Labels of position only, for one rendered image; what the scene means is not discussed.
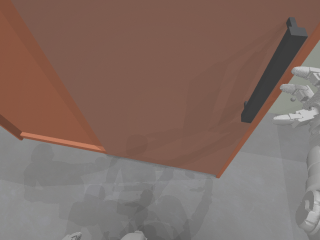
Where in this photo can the right robot hand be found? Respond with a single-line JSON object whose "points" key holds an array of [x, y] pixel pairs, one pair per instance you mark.
{"points": [[304, 95]]}

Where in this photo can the left robot shin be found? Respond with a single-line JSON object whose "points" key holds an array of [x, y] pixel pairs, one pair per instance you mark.
{"points": [[139, 232]]}

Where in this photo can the wardrobe door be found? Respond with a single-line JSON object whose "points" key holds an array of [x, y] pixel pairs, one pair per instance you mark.
{"points": [[164, 81], [32, 96]]}

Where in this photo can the handle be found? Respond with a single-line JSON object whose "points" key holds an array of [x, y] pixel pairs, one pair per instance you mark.
{"points": [[287, 49]]}

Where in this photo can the right robot upper arm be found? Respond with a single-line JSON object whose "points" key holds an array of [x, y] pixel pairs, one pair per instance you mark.
{"points": [[307, 215]]}

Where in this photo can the robot right forearm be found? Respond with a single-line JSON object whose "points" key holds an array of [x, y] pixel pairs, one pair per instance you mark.
{"points": [[313, 158]]}

